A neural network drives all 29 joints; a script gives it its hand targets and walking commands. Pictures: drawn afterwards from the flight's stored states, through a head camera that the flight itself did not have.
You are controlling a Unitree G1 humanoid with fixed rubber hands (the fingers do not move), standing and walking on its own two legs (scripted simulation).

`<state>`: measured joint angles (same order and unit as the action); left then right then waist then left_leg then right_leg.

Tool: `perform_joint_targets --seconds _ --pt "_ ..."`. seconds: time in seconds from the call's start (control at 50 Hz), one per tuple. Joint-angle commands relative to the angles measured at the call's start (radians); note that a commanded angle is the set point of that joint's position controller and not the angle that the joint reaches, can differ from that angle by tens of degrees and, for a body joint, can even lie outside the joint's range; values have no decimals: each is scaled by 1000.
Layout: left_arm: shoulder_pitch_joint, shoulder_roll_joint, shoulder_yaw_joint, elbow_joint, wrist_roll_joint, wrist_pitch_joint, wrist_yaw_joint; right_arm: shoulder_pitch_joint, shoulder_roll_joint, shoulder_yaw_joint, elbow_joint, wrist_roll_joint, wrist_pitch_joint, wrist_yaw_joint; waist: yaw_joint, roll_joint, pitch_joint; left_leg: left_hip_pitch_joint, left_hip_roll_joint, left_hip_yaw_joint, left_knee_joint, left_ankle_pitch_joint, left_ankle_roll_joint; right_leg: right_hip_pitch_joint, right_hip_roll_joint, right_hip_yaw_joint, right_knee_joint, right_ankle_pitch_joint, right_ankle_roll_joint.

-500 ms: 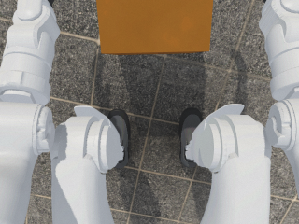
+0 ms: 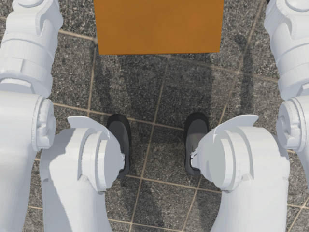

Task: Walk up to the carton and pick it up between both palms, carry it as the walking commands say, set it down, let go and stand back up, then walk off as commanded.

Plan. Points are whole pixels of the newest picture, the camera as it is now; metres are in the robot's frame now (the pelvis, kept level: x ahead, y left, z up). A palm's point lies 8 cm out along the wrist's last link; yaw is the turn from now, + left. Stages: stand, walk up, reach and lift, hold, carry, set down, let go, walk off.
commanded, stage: reach and lift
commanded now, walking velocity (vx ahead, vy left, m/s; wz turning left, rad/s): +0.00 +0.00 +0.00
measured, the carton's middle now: (157, 4) +0.53 +0.00 -0.25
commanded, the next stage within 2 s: none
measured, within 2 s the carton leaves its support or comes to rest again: leaves its support in 1.36 s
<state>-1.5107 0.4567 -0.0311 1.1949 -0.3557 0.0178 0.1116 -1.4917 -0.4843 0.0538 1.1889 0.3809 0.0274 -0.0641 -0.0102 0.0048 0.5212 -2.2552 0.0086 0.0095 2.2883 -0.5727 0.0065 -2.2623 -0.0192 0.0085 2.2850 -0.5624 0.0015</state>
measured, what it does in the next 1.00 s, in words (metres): stands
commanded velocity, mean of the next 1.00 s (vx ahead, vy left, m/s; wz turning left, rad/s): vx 0.00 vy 0.00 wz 0.00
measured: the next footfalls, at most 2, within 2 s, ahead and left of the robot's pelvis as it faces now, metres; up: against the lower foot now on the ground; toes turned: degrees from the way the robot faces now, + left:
none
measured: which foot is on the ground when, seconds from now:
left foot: down 0.00-1.00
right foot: down 0.00-1.00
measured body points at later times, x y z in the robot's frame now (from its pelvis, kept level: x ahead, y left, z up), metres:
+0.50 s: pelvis -0.01 +0.00 +0.01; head +0.37 -0.01 +0.23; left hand +0.56 +0.15 -0.19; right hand +0.56 -0.17 -0.19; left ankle +0.12 +0.12 -0.31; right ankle +0.12 -0.12 -0.31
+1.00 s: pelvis +0.00 +0.00 +0.00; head +0.37 -0.01 +0.23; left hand +0.56 +0.15 -0.19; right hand +0.56 -0.16 -0.19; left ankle +0.12 +0.12 -0.31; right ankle +0.12 -0.12 -0.31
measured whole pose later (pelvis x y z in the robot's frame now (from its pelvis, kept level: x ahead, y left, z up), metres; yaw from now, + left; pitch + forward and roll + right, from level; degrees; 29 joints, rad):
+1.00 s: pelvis +0.00 +0.00 +0.00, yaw +1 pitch +31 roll +0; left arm -1.59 0.33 -0.04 1.31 -0.31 -0.03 0.16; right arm -1.63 -0.34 0.05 1.35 0.32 -0.02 -0.14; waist -0.01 0.02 0.51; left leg -2.26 0.00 0.01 2.26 -0.55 0.01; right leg -2.26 -0.02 0.02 2.26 -0.55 0.00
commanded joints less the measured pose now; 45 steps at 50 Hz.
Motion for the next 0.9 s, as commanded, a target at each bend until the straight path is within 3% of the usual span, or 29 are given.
perform_joint_targets --seconds 0.0,0.1,0.12,0.14,0.16,0.18,0.2,0.22,0.24,0.26,0.28,0.34,0.4,0.42,0.44,0.48,0.54,0.6,0.62,0.64,0.66,0.68,0.7,0.74,0.8,0.82,0.84,0.86,0.88 --pt "-166 -60 -13 -86 -24 -33 -11 -170 14 -28 -107 -15 -44 -15 -37 18 -1498 651 -26 6 -157 415 -19 644 19 -15 -186 401 14" --pt "-216 -52 -4 -163 1 -48 18 -230 57 -14 -142 19 -44 -8 30 -1 -1573 717 -24 7 -182 438 -14 705 20 -23 -176 430 17" --pt "-214 -86 -42 -140 -5 -49 13 -194 64 -18 -86 7 -42 0 -24 5 -1502 708 -24 -11 -198 430 -19 627 19 -30 -184 403 16" --pt "-233 -72 -10 -120 0 -45 20 -265 82 16 -115 39 -45 1 23 -21 -1479 694 -19 -10 -196 417 -7 624 21 -20 -190 379 22" --pt "-232 -121 -29 -124 -7 -51 14 -263 86 8 -111 20 -56 -9 28 4 -1513 650 -44 13 -184 444 -22 648 34 -20 -177 431 17" --pt "-215 -144 -28 -114 -26 -50 5 -251 105 39 -119 -1 -60 -10 -2 -58 -1486 622 -44 13 -174 434 -14 694 26 -13 -196 445 14" --pt "-224 -80 22 -88 19 -45 11 -275 66 6 -145 -9 -60 -20 13 -50 -1476 623 -43 18 -162 394 -11 682 34 -16 -209 396 22" --pt "-237 -106 -8 -89 -15 -50 10 -258 91 -3 -152 -5 -69 -25 -24 -55 -1471 612 -44 4 -182 410 -11 678 29 -28 -204 422 28" --pt "-215 -128 -11 -72 4 -51 11 -254 74 -14 -129 -1 -69 -22 -8 -4 -1479 616 -48 12 -175 416 -16 662 38 -15 -185 435 18" --pt "-187 -98 15 -37 24 -51 18 -266 88 1 -109 4 -62 -21 34 -32 -1497 652 -41 6 -173 425 -9 664 35 -21 -180 420 27" --pt "-198 -120 0 -31 17 -50 19 -231 91 -12 -81 -10 -65 -26 4 9 -1448 630 -41 6 -193 396 -20 625 43 -18 -199 386 17" --pt "-227 -140 4 -51 32 -55 24 -237 106 0 -43 -22 -64 -33 -1 -8 -1422 599 -44 8 -197 376 -28 633 40 -15 -200 375 17" --pt "-223 -123 29 -84 72 -71 39 -215 120 -1 -62 -31 -73 -34 30 4 -1468 642 -54 19 -191 433 -34 654 51 -5 -210 434 25" --pt "-258 -105 28 -141 72 -78 44 -231 77 -37 -55 -61 -76 -44 0 29 -1455 621 -63 28 -203 403 -39 654 51 -5 -203 421 17" --pt "-259 -149 -35 -45 40 -70 37 -228 130 -25 13 -40 -70 -41 -35 30 -1437 659 -51 4 -232 372 -35 618 47 -31 -212 372 14" --pt "-233 -139 1 -35 61 -76 38 -231 138 -5 -13 -54 -78 -46 7 0 -1386 586 -57 16 -205 374 -34 608 53 -6 -218 379 30" --pt "-249 -212 -47 -45 8 -78 32 -289 141 15 -55 -32 -99 -49 -29 -9 -1462 624 -60 -1 -209 405 -28 692 49 -7 -217 425 17" --pt "-264 -280 -82 -39 20 -78 23 -296 261 73 -79 -15 -99 -31 -9 3 -1443 651 -70 7 -214 390 -22 639 56 -30 -217 387 16" --pt "-252 -274 -68 -63 48 -83 28 -285 277 74 -54 5 -92 -27 36 43 -1429 631 -61 15 -220 411 -31 629 60 -11 -204 419 19" --pt "-306 -298 -68 -117 37 -86 23 -301 262 59 -50 -16 -96 -25 1 36 -1424 655 -71 3 -225 415 -32 616 63 -6 -210 406 12" --pt "-257 -292 -52 -57 47 -90 19 -278 244 47 -54 -40 -97 -28 16 12 -1409 644 -74 11 -210 410 -30 603 71 -1 -218 383 13" --pt "-255 -323 -65 -80 21 -88 24 -232 243 33 -31 -65 -107 -38 -51 -9 -1459 650 -78 15 -201 423 -43 675 66 -19 -220 425 17" --pt "-298 -393 -128 -81 0 -86 -4 -249 327 55 -19 -68 -101 -26 -79 26 -1394 581 -84 12 -214 414 -39 652 73 -1 -233 448 8" --pt "-328 -441 -110 -106 18 -82 -12 -347 360 56 -115 -48 -109 -14 -63 35 -1455 652 -82 4 -211 438 -29 647 74 -16 -202 445 9" --pt "-393 -595 -135 -87 19 -72 -55 -352 558 84 -46 -73 -83 30 -55 8 -1379 619 -93 0 -219 382 -31 591 85 -37 -209 378 11" --pt "-411 -622 -131 -120 30 -70 -65 -411 613 111 -81 -58 -78 46 -6 6 -1376 585 -98 18 -210 375 -25 625 89 -14 -207 383 11" --pt "-465 -768 -167 -119 19 -56 -99 -435 707 128 -74 -72 -64 73 -66 8 -1354 570 -98 23 -193 386 -36 631 90 -13 -215 403 -1" --pt "-494 -777 -140 -145 39 -55 -111 -482 791 135 -102 -77 -56 94 -13 -38 -1363 585 -99 16 -194 380 -25 642 91 -18 -195 401 15" --pt "-509 -877 -168 -130 43 -48 -136 -528 853 138 -80 -57 -52 118 5 21 -1368 578 -111 49 -192 357 -29 631 101 -21 -191 382 2"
